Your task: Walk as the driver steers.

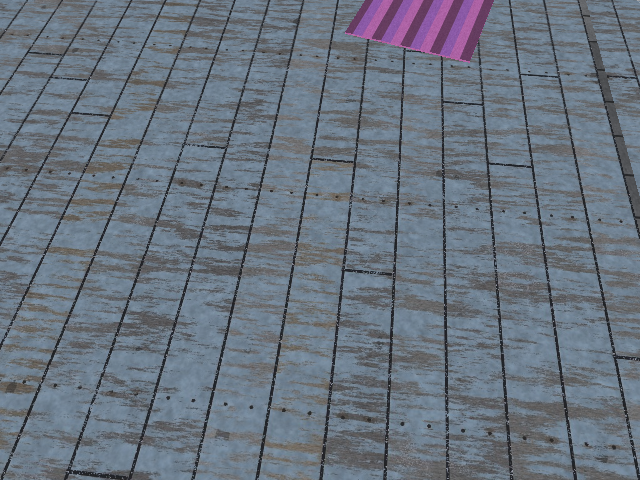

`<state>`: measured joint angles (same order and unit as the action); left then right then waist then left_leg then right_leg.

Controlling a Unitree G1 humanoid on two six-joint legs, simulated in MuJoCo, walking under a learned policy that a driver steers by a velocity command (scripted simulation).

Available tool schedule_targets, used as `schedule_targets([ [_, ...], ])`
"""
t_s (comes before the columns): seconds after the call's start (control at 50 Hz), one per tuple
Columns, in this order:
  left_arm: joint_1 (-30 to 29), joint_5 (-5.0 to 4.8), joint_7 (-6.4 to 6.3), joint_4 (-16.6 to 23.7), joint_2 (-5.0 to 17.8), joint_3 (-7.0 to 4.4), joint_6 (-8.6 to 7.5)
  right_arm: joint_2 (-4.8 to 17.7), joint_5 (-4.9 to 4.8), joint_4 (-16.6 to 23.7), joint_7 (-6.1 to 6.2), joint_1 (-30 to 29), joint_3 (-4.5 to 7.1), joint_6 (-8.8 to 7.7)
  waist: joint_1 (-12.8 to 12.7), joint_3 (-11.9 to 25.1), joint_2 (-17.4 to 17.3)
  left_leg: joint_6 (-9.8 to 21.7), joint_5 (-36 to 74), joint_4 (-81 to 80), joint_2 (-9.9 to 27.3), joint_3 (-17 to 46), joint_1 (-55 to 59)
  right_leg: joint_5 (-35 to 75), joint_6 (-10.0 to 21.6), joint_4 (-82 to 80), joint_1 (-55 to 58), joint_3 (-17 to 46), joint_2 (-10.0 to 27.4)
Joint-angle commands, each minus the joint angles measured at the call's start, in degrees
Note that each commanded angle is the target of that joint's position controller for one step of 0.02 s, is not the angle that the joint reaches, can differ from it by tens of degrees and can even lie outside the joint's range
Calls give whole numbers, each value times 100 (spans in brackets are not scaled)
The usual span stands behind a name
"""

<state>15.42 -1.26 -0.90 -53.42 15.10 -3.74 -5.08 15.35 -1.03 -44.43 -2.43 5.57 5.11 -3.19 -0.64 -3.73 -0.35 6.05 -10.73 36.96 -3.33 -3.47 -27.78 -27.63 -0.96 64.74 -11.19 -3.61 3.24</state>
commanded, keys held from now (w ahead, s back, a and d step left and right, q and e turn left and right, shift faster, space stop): w+q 0.04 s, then w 0.86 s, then w+e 0.04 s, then e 0.06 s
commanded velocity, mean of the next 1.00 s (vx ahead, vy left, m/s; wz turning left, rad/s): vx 0.50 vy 0.00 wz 0.14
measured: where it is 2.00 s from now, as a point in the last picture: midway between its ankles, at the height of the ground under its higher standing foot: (321, 332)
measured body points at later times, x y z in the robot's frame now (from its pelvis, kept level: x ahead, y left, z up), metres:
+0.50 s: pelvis +0.30 -0.04 +0.01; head +0.33 -0.04 +0.45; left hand +0.47 +0.23 -0.08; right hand +0.34 -0.32 -0.13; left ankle +0.10 +0.06 -0.68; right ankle +0.42 -0.12 -0.72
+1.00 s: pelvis +0.57 +0.02 +0.01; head +0.61 +0.03 +0.46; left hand +0.51 +0.30 -0.13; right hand +0.84 -0.17 -0.07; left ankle +0.68 +0.15 -0.72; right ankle +0.42 -0.12 -0.71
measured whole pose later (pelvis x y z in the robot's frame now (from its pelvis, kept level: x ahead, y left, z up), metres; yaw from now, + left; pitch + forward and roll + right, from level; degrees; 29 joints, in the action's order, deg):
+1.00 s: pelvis +0.57 +0.02 +0.01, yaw +6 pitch +3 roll -1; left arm 22.8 -0.7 -0.2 -53.8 16.3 -3.3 -2.8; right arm 13.9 0.3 -40.6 -1.9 0.9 2.3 -6.0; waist -4.6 -1.0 -0.4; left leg 3.5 -0.8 28.1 1.2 -1.1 -28.3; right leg -26.0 0.3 25.5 0.1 -0.2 -0.3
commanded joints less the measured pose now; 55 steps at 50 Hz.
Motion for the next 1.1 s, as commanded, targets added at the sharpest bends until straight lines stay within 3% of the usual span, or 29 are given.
schedule_targets([
  [0.02, -542, -88, 65, 801, 675, -83, -462, 797, -6, 83, 58, 1168, 214, -118, 429, 1128, 73, 1330, 573, -1970, 1743, 3234, 3650, 444, 244, 1076, -3429, 886, 160],
  [0.04, -606, 87, 9, 735, 722, -149, -399, 554, -3, 169, 53, 776, 139, -125, 226, 825, 281, 1078, 1047, -2082, 1451, 2645, 2877, 730, 248, 569, -2988, 813, 333],
  [0.06, -354, 88, 22, 740, 737, -178, -306, 546, 77, 262, 84, 608, 112, -138, -9, 834, -43, 1185, 1482, -2194, 1490, 2516, 2375, 870, 175, 432, -2580, 858, 440],
  [0.1, -197, 137, 32, 735, 640, -182, -162, 568, 59, 247, 126, 649, 102, -169, -126, 745, -86, 1182, 2059, -2341, 1389, 2117, 1891, 1000, 5, -48, -2320, 752, 513],
  [0.18, -974, 196, 22, 968, 412, -90, -79, 746, 35, 89, 267, 1058, 121, -175, 133, 462, -150, 921, 2297, -2539, 1082, 1463, 1643, 2316, -171, -1536, -2512, 535, 423],
  [0.24, -1506, 136, 90, 1092, 318, -31, -122, 763, 22, 3, 288, 1272, 105, -159, 393, 370, -305, 665, 1680, -2564, 929, 1224, 1697, 3398, -94, -2744, -2235, 430, 196],
  [0.34, -2120, 75, 234, 1347, 455, -16, -206, 785, 12, -238, 290, 1700, 93, -119, 624, 84, -404, 637, 1411, -2277, 1398, 1606, 2626, 3232, 152, -3480, -2607, 458, 33],
  [0.4, -1869, 74, 304, 1360, 597, -53, -263, 885, 21, -288, 343, 1693, 125, -40, 399, 188, -540, 480, 2386, -1839, 1606, 1713, 3147, 2523, 405, -3696, -2324, 385, -106],
  [0.44, -729, 98, 273, 1052, 898, -206, -279, 885, 34, -217, 340, 1444, 97, -6, -232, 910, -535, 274, 4025, -610, 1226, 1383, 2938, 2626, 706, -3859, -604, 151, -360],
  [0.46, 304, 179, 237, 867, 1194, -285, -273, 692, 98, -90, 329, 1353, 1, -14, -652, 1730, -203, 90, 3089, 848, 907, 1161, 1972, 2866, 1091, -3602, 1104, 963, 418],
  [0.48, 967, 197, 240, 698, 1626, -412, -224, 151, 51, -101, 284, 2242, -155, -125, -437, 2612, 1302, -396, -144, 3153, -66, 787, -328, 2021, 2051, -3830, 3407, 3464, 1784],
  [0.5, 1088, 73, 267, 600, 1141, -286, -188, 431, -30, -164, 254, 2095, -133, -213, -582, 2660, 1431, -356, -2198, 3768, -96, 1313, -1253, 909, 2074, -4626, 3567, 4664, 1947],
  [0.52, 589, 25, 243, 694, 853, -191, -163, 826, -128, 1, 229, 1480, -35, -255, -573, 1594, 932, -304, -1824, 4024, 290, 1250, -1754, 358, 1743, -4771, 2760, 3911, 1751],
  [0.54, 105, 75, 226, 806, 730, -132, -120, 824, -103, 119, 236, 1054, -47, -264, -425, 1007, 413, -280, -1281, 3790, 604, 997, -1656, 610, 1555, -4937, 1799, 3209, 1540],
  [0.56, -191, 137, 246, 848, 595, -68, -104, 754, 5, 155, 249, 847, -29, -245, -258, 548, 145, -293, -957, 3390, 784, 889, -1459, 1077, 1479, -5166, 968, 2722, 1302],
  [0.58, -331, 197, 253, 862, 550, -38, -129, 692, 37, 147, 260, 990, -3, -203, -36, 458, 367, -310, -734, 3098, 963, 915, -1099, 1497, 1454, -5310, 484, 2428, 1169],
  [0.64, -319, 149, 262, 766, 624, -50, -185, 440, 45, 74, 295, 1199, -41, -91, 144, 414, 485, -448, -436, 2528, 1097, 764, -812, 2344, 1490, -5630, 8, 1711, 922],
  [0.7, -92, 123, 188, 651, 833, -107, -162, 382, 101, 251, 304, 664, -72, -95, 39, 326, 338, -613, 451, 1589, 1158, 679, -1148, 3059, 1479, -5750, 131, 1270, 867],
  [0.78, 282, 46, 127, 497, 901, -112, -90, 209, 71, 432, 234, -110, -148, -164, -245, 223, 331, -620, 1577, 131, 936, 449, -845, 3142, 1227, -5747, 279, 759, 614],
  [0.84, 643, 12, 121, 333, 937, -117, -19, 212, 17, 607, 151, -626, -173, -198, -444, 83, 356, -582, 1642, -393, 813, 396, -908, 3023, 1222, -5603, 754, 821, 795],
  [0.9, 782, 1, 92, 224, 988, -140, 91, 300, -5, 784, 44, -912, -167, -254, -428, 12, 425, -420, 1112, -723, 718, 406, -1031, 3366, 1157, -5265, 1367, 950, 1085],
  [0.94, 728, -13, 65, 203, 1064, -165, 149, 468, 8, 773, 19, -657, -101, -299, -180, 167, 532, -285, 682, -928, 559, 367, -423, 4129, 1054, -4836, 1476, 1083, 1136],
  [0.96, 566, -12, 51, 230, 1088, -162, 181, 631, 60, 629, 40, -100, -13, -325, 179, 464, 556, -164, 790, -1176, 374, 237, 430, 5137, 914, -4171, 1386, 973, 930],
  [0.98, 506, 31, 37, 299, 972, -109, 186, 954, 159, 401, 85, 762, 117, -353, 567, 1132, 467, 37, 1560, -1082, 553, 341, 1886, 5252, 683, -3099, 877, 778, 571],
  [1.0, 421, 198, 22, 541, 628, 24, 151, 1427, 317, 275, 162, 1751, 215, -350, 858, 2130, -333, 403, 3306, -666, 1837, 1586, 3767, 3172, 370, -1208, -466, 511, 35],
  [1.02, 1446, 97, 65, 420, 118, 163, 57, 1523, 314, 234, 132, 1678, 205, -278, 374, 3017, -1834, 1338, 3928, -898, 3073, 3573, 5255, -1055, 92, 429, -2227, 789, -706],
  [1.04, 1118, -28, 54, 315, 883, -26, 43, 995, 229, 378, 143, 1553, 85, -211, 629, 2797, -970, 1135, 3873, -1017, 2799, 3211, 4770, -1007, 46, 918, -2471, 1294, -425],
  [1.06, 591, -107, 41, 504, 990, -91, 66, 771, 179, 421, 183, 1158, 3, -188, 545, 1937, -803, 915, 4233, -1055, 2587, 2244, 4095, -728, 4, 940, -2845, 1090, -228],
  [1.1, 154, -3, -50, 544, 796, -119, 261, 486, 172, 345, 190, 532, -73, -166, 219, 1046, -133, 505, 3688, -1634, 1952, 1330, 2621, -39, -30, 353, -2527, 791, 125],
])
